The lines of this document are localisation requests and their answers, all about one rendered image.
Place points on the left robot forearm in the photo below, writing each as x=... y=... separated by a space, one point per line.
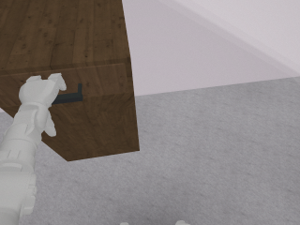
x=20 y=141

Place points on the handle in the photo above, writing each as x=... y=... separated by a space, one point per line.
x=70 y=97

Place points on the drawer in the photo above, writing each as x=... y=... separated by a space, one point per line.
x=95 y=80

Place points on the robot left hand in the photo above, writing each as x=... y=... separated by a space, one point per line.
x=44 y=92

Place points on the cabinet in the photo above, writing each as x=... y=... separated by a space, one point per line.
x=42 y=35

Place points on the left robot upper arm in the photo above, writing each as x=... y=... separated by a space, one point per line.
x=18 y=193

